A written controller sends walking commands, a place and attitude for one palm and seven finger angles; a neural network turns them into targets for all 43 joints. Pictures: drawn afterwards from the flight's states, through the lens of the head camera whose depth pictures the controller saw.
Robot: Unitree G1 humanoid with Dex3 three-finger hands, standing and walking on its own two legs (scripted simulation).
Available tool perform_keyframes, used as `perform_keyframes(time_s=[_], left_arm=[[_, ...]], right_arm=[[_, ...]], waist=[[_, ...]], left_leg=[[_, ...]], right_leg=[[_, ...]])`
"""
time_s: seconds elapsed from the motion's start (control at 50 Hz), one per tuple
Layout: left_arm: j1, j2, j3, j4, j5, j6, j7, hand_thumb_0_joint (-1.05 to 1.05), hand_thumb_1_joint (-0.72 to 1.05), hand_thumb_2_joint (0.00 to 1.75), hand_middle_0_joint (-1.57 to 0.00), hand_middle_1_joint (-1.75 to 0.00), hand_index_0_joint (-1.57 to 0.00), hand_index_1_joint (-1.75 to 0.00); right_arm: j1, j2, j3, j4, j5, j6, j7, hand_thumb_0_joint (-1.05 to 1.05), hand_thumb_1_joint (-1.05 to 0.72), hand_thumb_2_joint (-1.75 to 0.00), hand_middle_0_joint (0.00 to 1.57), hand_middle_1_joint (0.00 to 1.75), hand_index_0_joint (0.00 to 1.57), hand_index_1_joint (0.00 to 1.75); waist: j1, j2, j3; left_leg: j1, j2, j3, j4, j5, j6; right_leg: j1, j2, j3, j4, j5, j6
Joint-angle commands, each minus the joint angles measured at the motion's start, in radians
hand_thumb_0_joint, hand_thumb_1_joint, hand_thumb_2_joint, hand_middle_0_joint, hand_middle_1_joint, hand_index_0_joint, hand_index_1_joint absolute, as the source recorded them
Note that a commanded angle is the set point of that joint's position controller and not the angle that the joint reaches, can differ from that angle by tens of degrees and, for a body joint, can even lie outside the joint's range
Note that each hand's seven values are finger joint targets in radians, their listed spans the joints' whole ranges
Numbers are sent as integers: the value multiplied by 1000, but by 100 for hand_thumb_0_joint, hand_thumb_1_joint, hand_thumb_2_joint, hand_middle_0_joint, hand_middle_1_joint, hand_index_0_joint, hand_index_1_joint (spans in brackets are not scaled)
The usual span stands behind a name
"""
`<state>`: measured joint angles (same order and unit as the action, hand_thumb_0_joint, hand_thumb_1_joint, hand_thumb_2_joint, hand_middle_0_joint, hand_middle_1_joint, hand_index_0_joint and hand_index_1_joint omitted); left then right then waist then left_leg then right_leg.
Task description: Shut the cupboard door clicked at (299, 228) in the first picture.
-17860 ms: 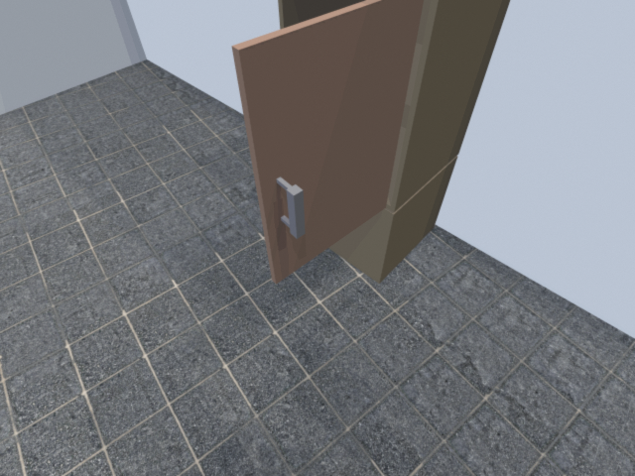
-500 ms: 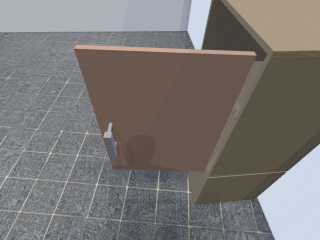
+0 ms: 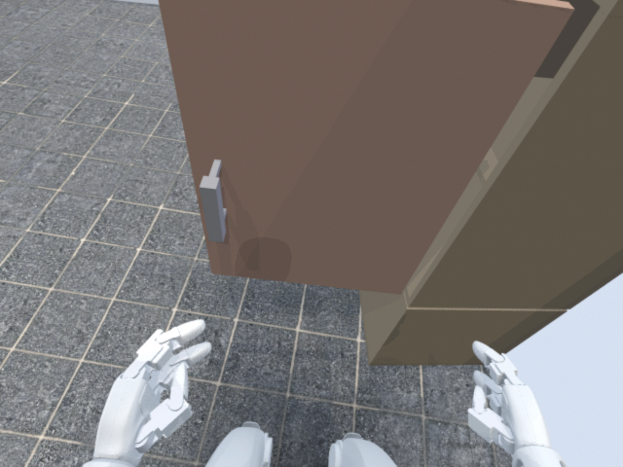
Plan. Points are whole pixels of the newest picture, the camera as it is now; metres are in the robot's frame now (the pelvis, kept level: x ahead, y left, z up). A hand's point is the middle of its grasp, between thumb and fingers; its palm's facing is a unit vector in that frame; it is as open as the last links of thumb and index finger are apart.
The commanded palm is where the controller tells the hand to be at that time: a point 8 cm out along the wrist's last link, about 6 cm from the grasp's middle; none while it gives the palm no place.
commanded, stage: raise the hand and make a fist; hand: left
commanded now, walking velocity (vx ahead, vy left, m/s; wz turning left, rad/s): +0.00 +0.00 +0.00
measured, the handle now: (216, 201) +0.48 +0.19 +0.02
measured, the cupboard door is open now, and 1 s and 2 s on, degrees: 84 84 84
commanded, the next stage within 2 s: bring the fist close to the handle in 1.50 s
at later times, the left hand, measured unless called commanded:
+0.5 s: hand (162, 366) +0.22 +0.19 +0.03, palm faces +0.15 -0.99 -0.06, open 3.9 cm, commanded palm +0.19 +0.23 +0.02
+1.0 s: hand (170, 374) +0.22 +0.18 +0.00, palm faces -0.03 -1.00 -0.01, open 3.1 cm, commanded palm +0.20 +0.25 +0.02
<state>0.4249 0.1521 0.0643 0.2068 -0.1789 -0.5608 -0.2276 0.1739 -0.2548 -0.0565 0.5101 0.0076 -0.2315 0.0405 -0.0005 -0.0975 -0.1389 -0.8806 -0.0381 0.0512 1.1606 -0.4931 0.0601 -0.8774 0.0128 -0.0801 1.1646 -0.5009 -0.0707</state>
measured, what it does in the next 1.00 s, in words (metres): stands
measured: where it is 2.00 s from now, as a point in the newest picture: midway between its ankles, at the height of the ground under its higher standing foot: outside the picture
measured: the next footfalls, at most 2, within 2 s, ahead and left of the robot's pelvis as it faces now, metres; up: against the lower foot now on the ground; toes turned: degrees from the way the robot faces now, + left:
none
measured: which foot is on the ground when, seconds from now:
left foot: down 0.00-1.00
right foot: down 0.00-1.00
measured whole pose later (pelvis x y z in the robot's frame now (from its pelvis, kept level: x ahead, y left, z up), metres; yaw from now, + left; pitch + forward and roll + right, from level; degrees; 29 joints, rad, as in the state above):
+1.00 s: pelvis +0.01 +0.01 -0.02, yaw +0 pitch +18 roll -3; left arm 0.39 0.23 0.08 0.04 -0.25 -0.41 -0.25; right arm 0.20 -0.22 0.03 0.47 0.03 -0.15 -0.04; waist 0.02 0.03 -0.18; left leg -1.07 -0.02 0.01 1.30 -0.56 0.07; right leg -1.02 0.03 -0.13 1.24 -0.54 -0.06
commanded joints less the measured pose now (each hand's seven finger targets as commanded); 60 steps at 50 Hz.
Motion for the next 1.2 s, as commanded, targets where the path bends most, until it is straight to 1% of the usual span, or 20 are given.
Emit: perform_keyframes(time_s=[0.0, 0.04, 0.06, 0.14, 0.2, 0.26, 0.3, 0.34, 0.4, 0.46, 0.5, 0.54, 0.6, 0.66, 0.72, 0.86, 0.92, 1.02, 1.1, 1.18], left_arm=[[-111, 186, 117, -553, -42, -117, 87, 0, 90, 90, -58, -72, -58, -72], [-181, 177, 74, -740, -66, -178, 106, 0, 90, 90, -62, -76, -62, -76], [-159, 112, -5, -730, -73, -194, 94, 0, 90, 90, -64, -78, -64, -78], [-149, 93, -79, -548, -86, -147, -8, 0, 90, 90, -71, -86, -71, -86], [4, 126, -28, -309, -74, 56, -77, 0, 90, 90, -77, -92, -77, -92], [54, 208, 86, -341, -94, 262, -93, 0, 90, 90, -82, -98, -82, -98], [49, 232, 185, -455, -121, 303, -29, 0, 90, 90, -86, -102, -86, -102], [66, 212, 237, -556, -136, 252, 62, 0, 90, 90, -90, -106, -90, -106], [81, 153, 192, -552, -115, 113, 128, 0, 90, 90, -95, -112, -95, -112], [7, 109, 58, -497, -64, -14, 92, 0, 90, 90, -101, -118, -101, -118], [15, 80, -4, -404, -62, -43, 38, 0, 90, 90, -104, -122, -104, -122], [28, 84, -15, -340, -81, -30, -23, 0, 90, 90, -108, -126, -108, -126], [2, 193, 78, -408, -109, 5, -58, 0, 90, 90, -113, -132, -113, -132], [-4, 249, 180, -534, -129, 15, -5, 0, 90, 90, -119, -138, -119, -138], [26, 221, 202, -556, -135, 13, 67, 0, 90, 90, -124, -144, -124, -144], [-22, 111, 2, -326, -77, 82, -5, 0, 90, 90, -130, -150, -130, -150], [-102, 194, 68, -350, -89, 90, -37, 0, 90, 90, -130, -150, -130, -150], [-129, 275, 209, -524, -129, 6, 19, 0, 90, 90, -130, -150, -130, -150], [-42, 177, 134, -433, -122, 1, 33, 0, 90, 90, -130, -150, -130, -150], [-15, 135, 47, -314, -105, 93, -31, 0, 90, 90, -130, -150, -130, -150]], right_arm=[[-67, -104, -19, -191, -7, -41, -13, 0, -90, -90, 20, 30, 20, 30], [-39, -105, -14, -166, -10, -61, -35, 0, -90, -90, 20, 30, 20, 30], [-36, -105, -4, -149, -8, -75, -42, 0, -90, -90, 20, 30, 20, 30], [-12, -134, 6, -103, 3, -94, -74, 0, -90, -90, 20, 30, 20, 30], [-3, -134, 2, -128, 36, -58, -93, 0, -90, -90, 20, 30, 20, 30], [-49, -120, 4, -207, 61, -7, -99, 0, -90, -90, 20, 30, 20, 30], [-53, -87, 7, -224, 52, 15, -98, 0, -90, -90, 20, 30, 20, 30], [-44, -53, 12, -212, 35, 23, -93, 0, -90, -90, 20, 30, 20, 30], [-8, -35, 5, -153, 23, 10, -82, 0, -90, -90, 20, 30, 20, 30], [-4, -64, 6, -110, 5, -13, -68, 0, -90, -90, 20, 30, 20, 30], [2, -88, 2, -103, 8, -22, -69, 0, -90, -90, 20, 30, 20, 30], [14, -113, -9, -118, 20, -25, -81, 0, -90, -90, 20, 30, 20, 30], [12, -128, -12, -153, 34, -25, -97, 0, -90, -90, 20, 30, 20, 30], [0, -107, -9, -176, 30, -9, -100, 0, -90, -90, 20, 30, 20, 30], [8, -87, -4, -173, 20, 12, -91, 0, -90, -90, 20, 30, 20, 30], [20, -128, 8, -171, 27, 35, -86, 0, -90, -90, 20, 30, 20, 30], [24, -137, 12, -182, 29, 27, -100, 0, -90, -90, 20, 30, 20, 30], [20, -114, 16, -175, 11, 16, -95, 0, -90, -90, 20, 30, 20, 30], [18, -112, 12, -157, 12, 23, -75, 0, -90, -90, 20, 30, 20, 30], [24, -136, 7, -171, 31, 38, -73, 0, -90, -90, 20, 30, 20, 30]], waist=[[50, 366, -278], [2, 322, -351], [-28, 300, -310], [-106, 130, -201], [-60, -32, -159], [46, 2, -269], [84, 31, -347], [109, 79, -394], [73, 72, -343], [-7, 148, -233], [-41, 112, -166], [-47, 30, -164], [3, 89, -258], [60, 164, -369], [70, 186, -372], [-37, 74, -147], [-20, 82, -168], [52, 234, -352], [26, 206, -308], [-9, 120, -218]], left_leg=[[72, 14, -117, -139, -14, -44], [102, 25, -143, -82, 24, -36], [94, 28, -151, -62, 29, -33], [-76, 37, -155, 42, -12, -15], [-197, 40, -128, 33, -58, -12], [-170, 14, -93, -10, 35, -17], [-132, 10, -92, -22, 113, -24], [-96, 18, -104, -26, 208, -35], [-80, 31, -108, -32, 266, -46], [-101, 33, -117, 2, 220, -43], [-137, 32, -122, 13, 121, -38], [-167, 34, -124, 23, 66, -28], [-140, 30, -115, -8, 49, -23], [-61, 27, -111, -40, 144, -28], [-18, 24, -117, -62, 211, -36], [-100, 35, -140, -67, 34, -28], [-101, 36, -147, -68, 18, -26], [23, 35, -153, -80, 178, -53], [20, 38, -156, -85, 182, -61], [-46, 39, -158, -102, 86, -46]], right_leg=[[-14, -2, 100, -104, -25, 3], [-46, 11, 123, -99, -11, 9], [-79, 14, 120, -102, -12, 10], [-110, 14, 137, -130, -85, 30], [-20, -6, 172, -201, -202, 48], [157, -31, 202, -212, -114, 51], [247, -39, 209, -201, 9, 63], [302, -31, 184, -144, 224, 60], [247, -20, 158, -96, 404, 61], [68, -13, 129, -65, 291, 49], [-10, -11, 131, -96, 121, 45], [-10, -18, 158, -135, 14, 49], [41, -17, 165, -150, -72, 35], [112, -4, 133, -98, 64, 24], [120, 14, 87, -67, 173, 21], [-21, 12, 75, -137, 2, 34], [-4, 15, 87, -139, -29, 26], [43, 25, 55, -56, 128, 9], [1, 25, 34, -53, 134, 18], [-8, 20, 42, -102, 71, 27]])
